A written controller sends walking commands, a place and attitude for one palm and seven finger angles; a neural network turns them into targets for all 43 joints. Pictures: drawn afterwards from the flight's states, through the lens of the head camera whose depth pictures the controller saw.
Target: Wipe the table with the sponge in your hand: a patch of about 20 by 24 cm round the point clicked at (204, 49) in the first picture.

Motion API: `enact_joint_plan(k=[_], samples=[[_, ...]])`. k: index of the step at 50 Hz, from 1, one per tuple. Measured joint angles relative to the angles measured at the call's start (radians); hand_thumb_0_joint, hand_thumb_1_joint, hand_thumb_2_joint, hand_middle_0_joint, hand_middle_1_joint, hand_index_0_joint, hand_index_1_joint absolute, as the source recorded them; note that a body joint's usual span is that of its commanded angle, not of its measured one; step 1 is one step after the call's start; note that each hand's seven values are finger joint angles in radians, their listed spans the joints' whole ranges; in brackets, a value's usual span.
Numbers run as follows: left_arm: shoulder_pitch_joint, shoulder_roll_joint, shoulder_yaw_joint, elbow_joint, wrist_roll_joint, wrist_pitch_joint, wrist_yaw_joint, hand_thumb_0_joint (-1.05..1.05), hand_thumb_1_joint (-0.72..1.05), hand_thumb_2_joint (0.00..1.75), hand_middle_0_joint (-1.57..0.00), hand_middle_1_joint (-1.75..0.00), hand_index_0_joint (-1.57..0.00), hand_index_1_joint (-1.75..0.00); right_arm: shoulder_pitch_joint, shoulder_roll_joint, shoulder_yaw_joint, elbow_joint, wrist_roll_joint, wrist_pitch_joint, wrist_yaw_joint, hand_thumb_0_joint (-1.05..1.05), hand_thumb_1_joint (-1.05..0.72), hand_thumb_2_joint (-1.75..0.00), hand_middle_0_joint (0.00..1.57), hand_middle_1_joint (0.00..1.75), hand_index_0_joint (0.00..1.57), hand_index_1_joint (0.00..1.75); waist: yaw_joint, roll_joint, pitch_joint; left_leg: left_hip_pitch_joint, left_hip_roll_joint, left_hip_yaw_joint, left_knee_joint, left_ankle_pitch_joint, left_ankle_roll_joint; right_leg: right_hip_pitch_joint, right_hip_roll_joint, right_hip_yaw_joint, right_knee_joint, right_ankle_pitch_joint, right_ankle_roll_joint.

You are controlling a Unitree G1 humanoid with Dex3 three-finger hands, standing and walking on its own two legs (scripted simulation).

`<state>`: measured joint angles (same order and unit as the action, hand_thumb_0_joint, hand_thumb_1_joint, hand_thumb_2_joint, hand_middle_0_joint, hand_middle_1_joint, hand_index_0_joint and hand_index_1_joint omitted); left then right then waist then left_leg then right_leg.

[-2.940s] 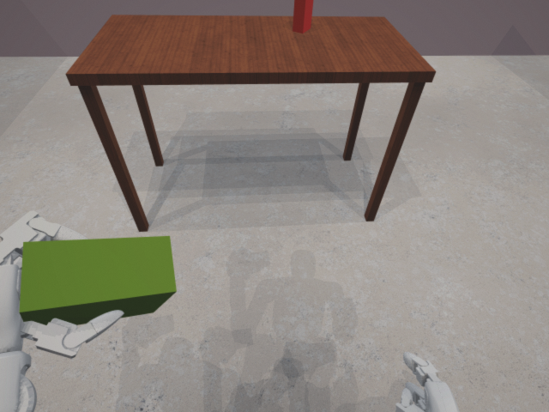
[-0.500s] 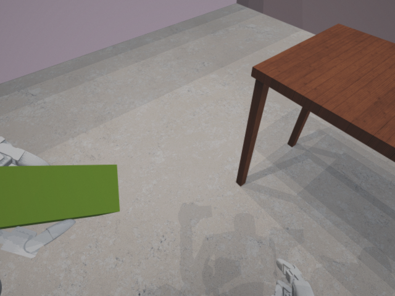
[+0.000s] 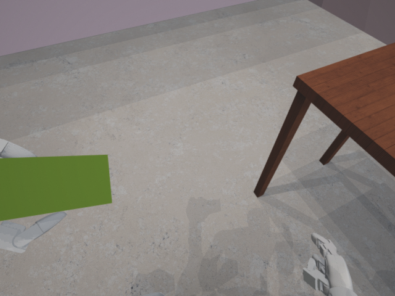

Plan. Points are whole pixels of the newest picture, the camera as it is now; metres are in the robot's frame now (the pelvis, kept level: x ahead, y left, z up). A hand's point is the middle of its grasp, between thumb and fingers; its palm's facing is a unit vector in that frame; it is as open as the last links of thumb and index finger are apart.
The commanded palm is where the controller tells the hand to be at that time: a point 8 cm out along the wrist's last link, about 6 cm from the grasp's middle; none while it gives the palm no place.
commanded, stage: walk to a spot facing it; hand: left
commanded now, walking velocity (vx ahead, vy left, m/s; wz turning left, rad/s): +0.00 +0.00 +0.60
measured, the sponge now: (64, 187) +0.24 +0.19 +0.18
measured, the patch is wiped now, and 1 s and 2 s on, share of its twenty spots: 0.00 0.00 0.00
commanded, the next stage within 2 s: none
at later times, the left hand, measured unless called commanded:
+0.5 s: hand (20, 286) +0.12 +0.20 +0.18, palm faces +0.68 -0.61 -0.41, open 10.4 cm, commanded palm +0.05 +0.22 +0.20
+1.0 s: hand out of the picture -0.04 +0.19 +0.19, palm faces +0.81 -0.42 -0.40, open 10.4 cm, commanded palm -0.11 +0.19 +0.20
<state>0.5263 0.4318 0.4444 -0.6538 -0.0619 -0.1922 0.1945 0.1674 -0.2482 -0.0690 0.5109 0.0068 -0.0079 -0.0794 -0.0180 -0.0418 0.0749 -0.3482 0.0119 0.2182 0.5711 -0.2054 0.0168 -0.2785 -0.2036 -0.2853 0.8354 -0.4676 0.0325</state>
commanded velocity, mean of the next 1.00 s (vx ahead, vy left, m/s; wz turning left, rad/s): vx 0.07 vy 0.00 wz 0.60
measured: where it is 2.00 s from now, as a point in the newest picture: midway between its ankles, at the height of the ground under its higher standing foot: outside the picture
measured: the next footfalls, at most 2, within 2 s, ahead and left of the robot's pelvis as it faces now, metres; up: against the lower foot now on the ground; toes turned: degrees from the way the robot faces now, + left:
right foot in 0.38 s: +0.07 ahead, -0.17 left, +0.00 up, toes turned +9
left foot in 0.84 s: -0.11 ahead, +0.00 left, +0.00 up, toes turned +38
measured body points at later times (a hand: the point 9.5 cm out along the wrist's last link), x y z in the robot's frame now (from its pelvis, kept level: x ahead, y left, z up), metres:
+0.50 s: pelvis +0.00 -0.10 +0.02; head +0.02 -0.13 +0.46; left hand +0.08 +0.23 +0.20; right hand +0.24 -0.26 -0.09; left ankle -0.04 +0.04 -0.63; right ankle +0.03 -0.17 -0.72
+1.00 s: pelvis -0.07 -0.13 +0.01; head -0.06 -0.11 +0.46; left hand -0.09 +0.20 +0.21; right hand +0.19 -0.20 -0.07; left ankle -0.14 -0.02 -0.72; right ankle +0.02 -0.22 -0.65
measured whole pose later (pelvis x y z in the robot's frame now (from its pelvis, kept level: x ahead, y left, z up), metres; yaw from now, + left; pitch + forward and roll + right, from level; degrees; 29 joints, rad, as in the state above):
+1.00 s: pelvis -0.07 -0.13 +0.01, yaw +38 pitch -1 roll -1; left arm 0.47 0.38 0.34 -0.57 -0.01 -0.17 0.14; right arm 0.23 -0.13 0.01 0.60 0.00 -0.08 -0.03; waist 0.00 -0.02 0.05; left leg -0.25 0.03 -0.02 0.55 -0.29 -0.01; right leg -0.52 -0.09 -0.11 1.11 -0.44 0.07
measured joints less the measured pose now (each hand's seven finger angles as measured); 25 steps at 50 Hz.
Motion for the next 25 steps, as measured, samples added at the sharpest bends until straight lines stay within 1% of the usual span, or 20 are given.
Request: enact_joint_plan(k=[1,2,3,4,5,8,11,14,16,18,19,20,21,22,23,25], samples=[[-0.026,-0.004,-0.01,0.028,0.004,0.002,-0.005,-0.01,-0.51,0.98,-0.71,-1.34,-0.72,-1.34,-0.006,0.019,0.002,0.01,0.0,-0.004,0.003,0.01,-0.91,-0.9,0.2,0.3,0.2,0.3,-0.005,-0.001,0.006,-0.008,-0.002,-0.014,0.034,-0.023,0.026,-0.045,0.022,0.06,0.124,-0.072,0.015],[-0.054,-0.009,-0.022,0.059,0.012,0.005,-0.014,-0.01,-0.51,0.98,-0.71,-1.34,-0.72,-1.34,-0.01,0.037,0.01,0.023,0.002,-0.011,0.013,0.01,-0.91,-0.9,0.2,0.3,0.2,0.3,-0.009,0.001,0.014,-0.009,-0.001,-0.034,0.05,-0.046,0.037,-0.088,0.053,0.112,0.229,-0.123,0.024],[-0.076,-0.012,-0.034,0.083,0.019,0.014,-0.025,-0.01,-0.51,0.98,-0.71,-1.34,-0.72,-1.34,-0.012,0.055,0.024,0.034,0.003,-0.016,0.023,0.01,-0.91,-0.9,0.2,0.3,0.2,0.3,-0.012,0.004,0.019,-0.006,0.002,-0.055,0.048,-0.056,0.039,-0.127,0.08,0.146,0.304,-0.144,0.031],[-0.09,-0.013,-0.044,0.097,0.026,0.025,-0.032,-0.01,-0.51,0.98,-0.71,-1.34,-0.72,-1.34,-0.011,0.071,0.038,0.042,0.005,-0.02,0.033,0.01,-0.91,-0.9,0.2,0.3,0.2,0.3,-0.016,0.007,0.023,-0.002,0.006,-0.077,0.037,-0.055,0.034,-0.161,0.101,0.168,0.341,-0.145,0.037],[-0.094,-0.013,-0.052,0.096,0.03,0.035,-0.038,-0.01,-0.51,0.98,-0.71,-1.34,-0.72,-1.34,-0.009,0.087,0.051,0.048,0.007,-0.025,0.043,0.01,-0.91,-0.9,0.2,0.3,0.2,0.3,-0.019,0.01,0.027,0.001,0.01,-0.1,0.023,-0.045,0.026,-0.188,0.115,0.182,0.347,-0.127,0.042],[-0.051,-0.01,-0.064,0.025,0.024,0.048,-0.045,-0.02,-0.51,0.98,-0.7,-1.34,-0.72,-1.34,0.009,0.12,0.081,0.047,0.008,-0.05,0.065,0.01,-0.91,-0.9,0.2,0.3,0.2,0.3,-0.019,0.019,0.034,0.007,0.02,-0.157,-0.02,-0.01,0.006,-0.232,0.128,0.206,0.258,-0.018,0.052],[0.023,0.003,-0.057,-0.056,0.007,0.032,-0.052,-0.02,-0.51,0.98,-0.7,-1.34,-0.72,-1.34,0.034,0.13,0.094,0.047,0.006,-0.077,0.071,0.01,-0.9,-0.9,0.2,0.3,0.2,0.3,-0.005,0.043,0.026,0.002,0.027,-0.209,-0.045,0.011,-0.011,-0.217,0.132,0.212,0.122,0.049,0.06],[0.062,0.015,-0.034,-0.064,-0.004,0.016,-0.055,-0.02,-0.51,0.98,-0.7,-1.34,-0.72,-1.34,0.047,0.122,0.093,0.062,0.008,-0.091,0.066,0.01,-0.9,-0.9,0.21,0.3,0.21,0.3,0.021,0.077,0.006,-0.005,0.03,-0.255,-0.055,0.024,-0.029,-0.161,0.148,0.209,0.009,0.052,0.067],[0.054,0.013,-0.02,-0.024,-0.008,0.017,-0.055,-0.01,-0.51,0.98,-0.7,-1.34,-0.72,-1.34,0.047,0.11,0.089,0.074,0.009,-0.095,0.059,0.01,-0.9,-0.9,0.21,0.3,0.21,0.3,0.037,0.099,-0.007,-0.014,0.03,-0.282,-0.05,0.029,-0.044,-0.106,0.165,0.204,-0.07,0.042,0.071],[0.025,0.001,-0.014,0.038,-0.008,0.028,-0.055,-0.01,-0.51,0.98,-0.7,-1.34,-0.72,-1.34,0.042,0.095,0.085,0.082,0.011,-0.094,0.052,0.01,-0.9,-0.9,0.21,0.3,0.21,0.3,0.052,0.112,-0.019,-0.032,0.023,-0.305,-0.022,0.023,-0.062,-0.028,0.18,0.195,-0.194,0.08,0.071],[0.004,-0.011,-0.017,0.071,-0.002,0.036,-0.054,-0.01,-0.51,0.98,-0.7,-1.34,-0.72,-1.34,0.038,0.085,0.082,0.085,0.014,-0.091,0.049,0.01,-0.9,-0.9,0.21,0.3,0.21,0.3,0.061,0.118,-0.023,-0.045,0.02,-0.314,0.005,0.013,-0.068,0.006,0.184,0.186,-0.262,0.129,0.05],[-0.025,-0.041,-0.034,0.108,0.006,0.048,-0.053,-0.01,-0.51,0.98,-0.7,-1.34,-0.72,-1.34,0.026,0.068,0.076,0.096,0.017,-0.086,0.045,0.01,-0.9,-0.9,0.21,0.3,0.21,0.3,0.064,0.137,-0.019,-0.066,0.023,-0.322,0.066,-0.061,-0.062,0.012,0.192,0.171,-0.263,0.154,0.007],[-0.053,-0.065,-0.056,0.144,0.009,0.062,-0.051,-0.01,-0.51,0.98,-0.7,-1.34,-0.72,-1.34,0.016,0.053,0.07,0.111,0.017,-0.081,0.038,0.01,-0.9,-0.9,0.21,0.3,0.21,0.3,0.061,0.142,-0.016,-0.1,0.011,-0.316,0.173,-0.153,-0.06,0.013,0.186,0.156,-0.249,0.158,-0.029],[-0.078,-0.087,-0.08,0.178,0.01,0.076,-0.048,-0.01,-0.51,0.98,-0.7,-1.34,-0.72,-1.34,0.012,0.04,0.063,0.126,0.015,-0.079,0.033,0.01,-0.9,-0.9,0.21,0.3,0.21,0.3,0.057,0.135,-0.017,-0.136,-0.01,-0.302,0.304,-0.209,-0.061,0.018,0.169,0.142,-0.242,0.155,-0.053],[-0.094,-0.108,-0.102,0.206,0.013,0.087,-0.047,-0.01,-0.51,0.98,-0.7,-1.34,-0.72,-1.34,0.011,0.028,0.058,0.138,0.012,-0.075,0.03,0.01,-0.9,-0.9,0.21,0.3,0.21,0.3,0.054,0.123,-0.019,-0.165,-0.025,-0.28,0.429,-0.226,-0.067,0.026,0.15,0.131,-0.243,0.153,-0.066],[-0.097,-0.139,-0.132,0.239,0.019,0.096,-0.05,-0.02,-0.51,0.98,-0.7,-1.34,-0.72,-1.34,0.006,0.01,0.052,0.149,0.006,-0.062,0.021,0.01,-0.9,-0.9,0.2,0.3,0.2,0.3,0.043,0.096,-0.027,-0.196,-0.029,-0.233,0.603,-0.211,-0.081,0.043,0.122,0.115,-0.264,0.16,-0.075]])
